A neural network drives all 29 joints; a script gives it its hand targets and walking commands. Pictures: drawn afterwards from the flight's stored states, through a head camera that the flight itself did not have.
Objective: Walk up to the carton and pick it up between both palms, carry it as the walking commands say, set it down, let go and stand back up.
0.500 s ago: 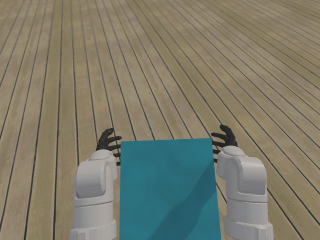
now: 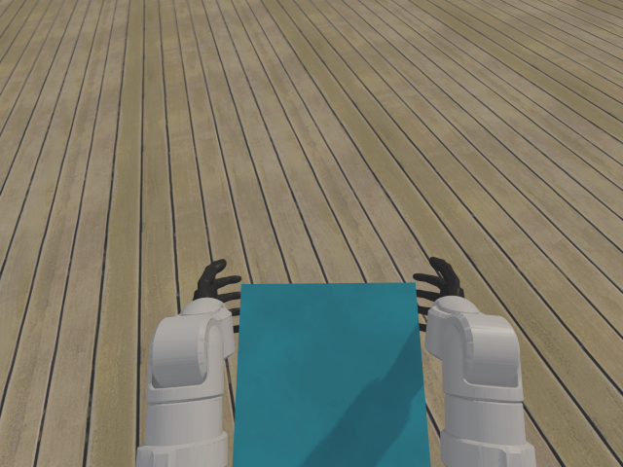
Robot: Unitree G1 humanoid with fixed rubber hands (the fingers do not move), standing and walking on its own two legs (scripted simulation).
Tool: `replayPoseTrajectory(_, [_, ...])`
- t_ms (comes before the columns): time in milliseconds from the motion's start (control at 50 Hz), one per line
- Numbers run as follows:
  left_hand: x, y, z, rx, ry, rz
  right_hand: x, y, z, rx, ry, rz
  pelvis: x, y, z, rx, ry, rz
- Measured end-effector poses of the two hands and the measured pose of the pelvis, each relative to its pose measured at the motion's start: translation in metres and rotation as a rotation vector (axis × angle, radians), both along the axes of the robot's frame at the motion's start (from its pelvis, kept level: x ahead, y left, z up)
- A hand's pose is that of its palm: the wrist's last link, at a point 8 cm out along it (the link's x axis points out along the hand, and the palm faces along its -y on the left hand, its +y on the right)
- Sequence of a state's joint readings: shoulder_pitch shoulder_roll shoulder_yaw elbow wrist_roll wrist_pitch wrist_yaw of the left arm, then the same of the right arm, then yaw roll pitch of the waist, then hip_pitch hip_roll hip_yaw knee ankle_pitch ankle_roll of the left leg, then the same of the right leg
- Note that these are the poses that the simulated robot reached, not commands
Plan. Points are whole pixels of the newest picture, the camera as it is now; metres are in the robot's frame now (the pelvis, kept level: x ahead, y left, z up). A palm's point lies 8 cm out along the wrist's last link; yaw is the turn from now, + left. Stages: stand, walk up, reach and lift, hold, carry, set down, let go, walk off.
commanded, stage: carry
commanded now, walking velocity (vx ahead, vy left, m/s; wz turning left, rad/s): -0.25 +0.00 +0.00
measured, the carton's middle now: (328, 375) +0.27 -0.01 -0.05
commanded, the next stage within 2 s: none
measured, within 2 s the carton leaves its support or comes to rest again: neither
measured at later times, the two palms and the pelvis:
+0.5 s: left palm out of the picture +0.08 +0.16 +0.09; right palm out of the picture +0.11 -0.12 +0.09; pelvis -0.20 +0.00 -0.01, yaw +1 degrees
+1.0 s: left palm out of the picture -0.08 +0.16 +0.08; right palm out of the picture -0.05 -0.13 +0.09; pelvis -0.35 +0.00 +0.00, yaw +1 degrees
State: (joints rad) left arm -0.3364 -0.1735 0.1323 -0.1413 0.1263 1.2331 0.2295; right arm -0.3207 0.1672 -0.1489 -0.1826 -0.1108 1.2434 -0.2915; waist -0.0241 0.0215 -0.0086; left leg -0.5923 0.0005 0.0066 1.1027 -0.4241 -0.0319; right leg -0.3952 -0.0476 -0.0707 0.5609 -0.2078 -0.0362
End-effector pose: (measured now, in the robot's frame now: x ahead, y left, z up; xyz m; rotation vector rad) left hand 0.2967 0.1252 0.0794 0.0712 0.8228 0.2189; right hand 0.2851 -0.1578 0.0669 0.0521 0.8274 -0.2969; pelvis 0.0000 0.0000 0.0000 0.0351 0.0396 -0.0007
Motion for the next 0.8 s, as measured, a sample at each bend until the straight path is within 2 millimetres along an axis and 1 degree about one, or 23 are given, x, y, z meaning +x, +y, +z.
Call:
replayPoseTrajectory(60, [-0.019,-0.004,0.000,-0.018,-0.011,-0.027,-0.026,-0.004,0.006,-0.011,-0.013,-0.036,-0.025,0.001,0.000,0.004,0.004,-0.002])
replayPoseTrajectory(120, [-0.040,0.000,0.000,-0.039,-0.039,-0.032,-0.047,0.000,0.012,-0.027,-0.043,-0.045,-0.050,0.005,-0.003,-0.001,0.014,0.005])
replayPoseTrajectory(200, [-0.077,0.019,-0.006,-0.066,-0.066,-0.002,-0.074,0.019,0.016,-0.056,-0.069,-0.013,-0.086,0.013,-0.009,-0.007,0.019,0.019])
replayPoseTrajectory(240, [-0.102,0.032,-0.010,-0.071,-0.052,0.027,-0.090,0.031,0.016,-0.068,-0.056,0.028,-0.102,0.017,-0.006,-0.010,0.010,0.015])
replayPoseTrajectory(300, [-0.138,0.046,-0.010,-0.070,-0.020,0.073,-0.112,0.046,0.016,-0.076,-0.021,0.085,-0.125,0.018,0.000,-0.047,-0.003,0.016])
replayPoseTrajectory(360, [-0.167,0.054,-0.005,-0.072,-0.016,0.122,-0.131,0.054,0.018,-0.076,-0.015,0.130,-0.146,0.015,0.003,-0.066,-0.006,0.025])
replayPoseTrajectory(400, [-0.182,0.054,0.000,-0.068,-0.033,0.146,-0.142,0.055,0.020,-0.065,-0.030,0.144,-0.162,0.012,0.002,-0.070,0.000,0.026])
replayPoseTrajectory(460, [-0.201,0.048,0.008,-0.055,-0.067,0.157,-0.161,0.049,0.022,-0.044,-0.063,0.144,-0.186,0.006,-0.001,-0.066,0.016,0.020])
replayPoseTrajectory(520, [-0.220,0.032,0.010,-0.039,-0.091,0.143,-0.185,0.033,0.016,-0.025,-0.085,0.128,-0.211,-0.003,-0.009,-0.048,0.029,0.010])
replayPoseTrajectory(540, [-0.226,0.025,0.010,-0.027,-0.089,0.125,-0.196,0.025,0.012,-0.014,-0.084,0.113,-0.220,-0.005,-0.009,-0.056,0.027,0.006])
replayPoseTrajectory(600, [-0.249,0.006,0.006,-0.008,-0.046,0.062,-0.233,0.005,0.004,-0.010,-0.042,0.070,-0.243,-0.010,-0.004,-0.031,0.013,0.013])
replayPoseTrajectory(660, [-0.268,-0.008,0.003,0.003,-0.001,0.007,-0.265,-0.008,0.003,-0.007,0.001,0.019,-0.263,-0.012,0.001,-0.012,0.005,0.015])
replayPoseTrajectory(700, [-0.278,-0.012,0.003,-0.003,0.004,-0.014,-0.281,-0.012,0.006,-0.012,0.005,-0.008,-0.275,-0.012,0.002,-0.008,0.006,0.014])
replayPoseTrajectory(740, [-0.287,-0.013,0.004,-0.015,-0.009,-0.024,-0.292,-0.013,0.011,-0.019,-0.009,-0.025,-0.288,-0.011,0.001,-0.008,0.012,0.017])
replayPoseTrajectory(800, [-0.302,-0.007,0.004,-0.033,-0.041,-0.020,-0.304,-0.007,0.018,-0.031,-0.042,-0.028,-0.305,-0.008,-0.003,-0.017,0.019,0.027])
